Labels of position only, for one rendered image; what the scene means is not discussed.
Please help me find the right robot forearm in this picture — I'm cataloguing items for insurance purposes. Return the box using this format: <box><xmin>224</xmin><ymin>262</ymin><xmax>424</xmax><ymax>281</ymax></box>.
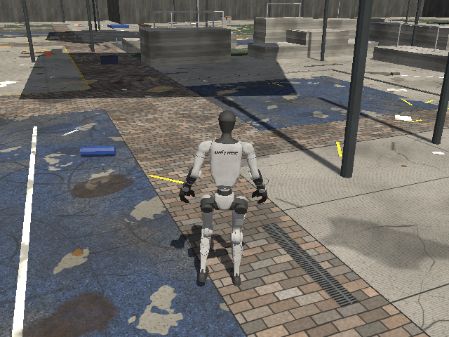
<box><xmin>253</xmin><ymin>169</ymin><xmax>266</xmax><ymax>193</ymax></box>

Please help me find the right robot shin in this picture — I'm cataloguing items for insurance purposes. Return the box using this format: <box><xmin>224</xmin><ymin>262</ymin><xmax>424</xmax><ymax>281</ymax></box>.
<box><xmin>232</xmin><ymin>231</ymin><xmax>243</xmax><ymax>277</ymax></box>

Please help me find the robot right upper arm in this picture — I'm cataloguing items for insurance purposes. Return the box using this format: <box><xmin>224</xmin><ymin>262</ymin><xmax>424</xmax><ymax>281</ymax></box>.
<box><xmin>241</xmin><ymin>142</ymin><xmax>260</xmax><ymax>180</ymax></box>

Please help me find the robot right hand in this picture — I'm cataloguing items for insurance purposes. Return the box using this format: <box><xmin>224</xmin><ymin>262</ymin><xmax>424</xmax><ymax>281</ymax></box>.
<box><xmin>252</xmin><ymin>190</ymin><xmax>268</xmax><ymax>204</ymax></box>

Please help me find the left robot forearm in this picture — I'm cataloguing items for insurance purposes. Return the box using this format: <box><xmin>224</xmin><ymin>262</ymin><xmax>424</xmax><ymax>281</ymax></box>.
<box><xmin>182</xmin><ymin>167</ymin><xmax>196</xmax><ymax>192</ymax></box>

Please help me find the robot left hand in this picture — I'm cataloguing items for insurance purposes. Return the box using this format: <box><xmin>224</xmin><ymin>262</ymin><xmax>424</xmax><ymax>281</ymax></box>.
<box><xmin>179</xmin><ymin>187</ymin><xmax>195</xmax><ymax>203</ymax></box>

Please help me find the left robot foot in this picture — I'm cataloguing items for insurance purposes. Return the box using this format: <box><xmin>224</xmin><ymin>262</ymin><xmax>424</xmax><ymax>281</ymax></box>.
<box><xmin>198</xmin><ymin>266</ymin><xmax>209</xmax><ymax>282</ymax></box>

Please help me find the robot left upper arm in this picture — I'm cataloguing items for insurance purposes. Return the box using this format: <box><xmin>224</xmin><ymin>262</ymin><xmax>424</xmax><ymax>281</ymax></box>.
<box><xmin>190</xmin><ymin>140</ymin><xmax>212</xmax><ymax>178</ymax></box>

